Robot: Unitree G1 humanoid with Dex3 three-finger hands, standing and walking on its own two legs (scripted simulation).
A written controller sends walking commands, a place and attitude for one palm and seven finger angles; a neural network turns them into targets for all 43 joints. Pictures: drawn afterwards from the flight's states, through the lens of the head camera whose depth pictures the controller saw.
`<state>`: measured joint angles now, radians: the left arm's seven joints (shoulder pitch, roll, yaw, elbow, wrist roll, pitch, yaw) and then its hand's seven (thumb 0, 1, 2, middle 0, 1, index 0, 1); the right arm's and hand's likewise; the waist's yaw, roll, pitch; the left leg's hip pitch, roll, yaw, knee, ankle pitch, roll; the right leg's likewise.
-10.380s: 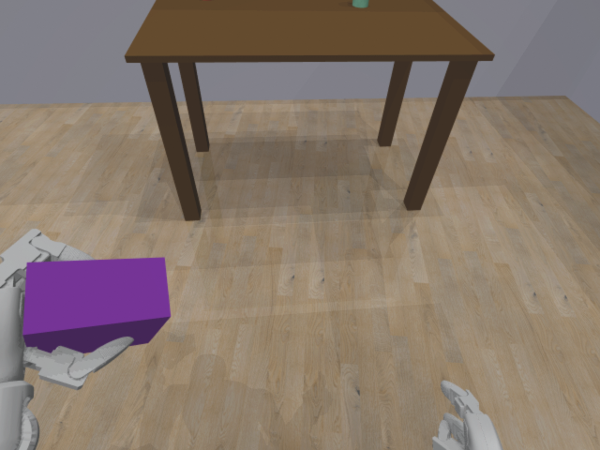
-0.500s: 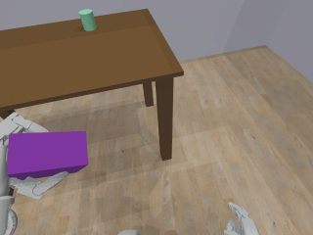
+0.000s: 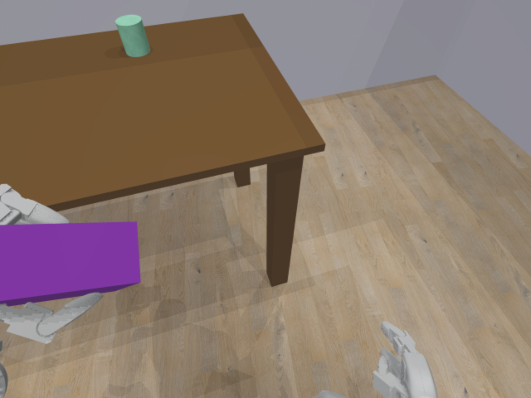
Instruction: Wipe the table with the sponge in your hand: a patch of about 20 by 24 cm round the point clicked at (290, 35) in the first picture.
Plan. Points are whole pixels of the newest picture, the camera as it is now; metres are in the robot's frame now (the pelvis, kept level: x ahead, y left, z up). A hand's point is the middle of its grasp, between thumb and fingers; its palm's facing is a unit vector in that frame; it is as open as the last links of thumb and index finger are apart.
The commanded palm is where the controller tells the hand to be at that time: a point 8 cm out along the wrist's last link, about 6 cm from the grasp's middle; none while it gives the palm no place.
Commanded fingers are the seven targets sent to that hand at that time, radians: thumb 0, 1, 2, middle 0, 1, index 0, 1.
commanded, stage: take the last steps up to it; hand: left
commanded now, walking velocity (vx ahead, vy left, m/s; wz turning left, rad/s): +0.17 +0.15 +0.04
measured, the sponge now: (87, 263) +0.23 +0.20 +0.16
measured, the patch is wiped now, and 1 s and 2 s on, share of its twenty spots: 0.00 0.00 0.00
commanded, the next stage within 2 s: come to a stop and stand still in 0.22 s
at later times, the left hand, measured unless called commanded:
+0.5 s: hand (23, 215) +0.28 +0.29 +0.17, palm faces +0.38 -0.80 -0.46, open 10.4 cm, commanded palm +0.21 +0.33 +0.18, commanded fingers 0.00 0.10 1.30 -1.20 -1.60 -1.20 -1.60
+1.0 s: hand (31, 248) +0.25 +0.27 +0.16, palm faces +0.37 -0.83 -0.41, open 10.4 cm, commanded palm +0.19 +0.32 +0.18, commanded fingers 0.00 0.10 1.30 -1.20 -1.60 -1.20 -1.60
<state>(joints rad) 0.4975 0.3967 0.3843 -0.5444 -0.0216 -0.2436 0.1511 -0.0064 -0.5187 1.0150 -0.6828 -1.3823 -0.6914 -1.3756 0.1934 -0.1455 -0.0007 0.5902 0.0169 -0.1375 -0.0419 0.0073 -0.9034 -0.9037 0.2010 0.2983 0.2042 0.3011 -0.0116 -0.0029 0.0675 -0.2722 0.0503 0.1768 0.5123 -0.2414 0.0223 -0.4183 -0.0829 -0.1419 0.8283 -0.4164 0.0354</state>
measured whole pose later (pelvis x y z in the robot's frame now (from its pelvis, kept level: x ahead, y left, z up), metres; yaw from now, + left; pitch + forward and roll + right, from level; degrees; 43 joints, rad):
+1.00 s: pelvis +0.03 +0.04 +0.00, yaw +0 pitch -2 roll +0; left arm 0.49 0.37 0.34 -0.53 -0.03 -0.16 0.16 -0.01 -0.52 1.02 -0.68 -1.38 -0.69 -1.38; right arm 0.20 -0.22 0.00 0.59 0.00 -0.04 -0.07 0.01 -0.90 -0.90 0.20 0.30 0.20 0.30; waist -0.01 -0.02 0.07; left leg -0.22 0.03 0.07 0.52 -0.24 -0.01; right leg -0.26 0.01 -0.14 0.53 -0.25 -0.06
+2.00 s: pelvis +0.02 +0.07 +0.00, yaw -2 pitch +0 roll -1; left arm 0.39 0.38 0.41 -0.43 -0.01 -0.22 0.12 -0.01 -0.52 1.02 -0.68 -1.38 -0.69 -1.38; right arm 0.21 -0.21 0.04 0.56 -0.02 -0.14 -0.03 0.01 -0.90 -0.90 0.20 0.30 0.20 0.30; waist 0.00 -0.02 0.07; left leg -0.23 -0.04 0.06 0.48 -0.25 0.07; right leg -0.26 0.01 -0.03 0.46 -0.18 -0.01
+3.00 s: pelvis +0.09 +0.18 +0.00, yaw -7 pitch -2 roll +3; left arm 0.50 0.37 0.40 -0.49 -0.03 -0.19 0.15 -0.01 -0.51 1.02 -0.68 -1.38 -0.69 -1.38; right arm 0.20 -0.26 -0.03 0.61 0.01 -0.04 -0.04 0.01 -0.90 -0.90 0.20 0.30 0.20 0.30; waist 0.00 -0.01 0.09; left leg -0.45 0.10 -0.02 0.92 -0.33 -0.01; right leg -0.29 -0.11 -0.11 0.60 -0.26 -0.01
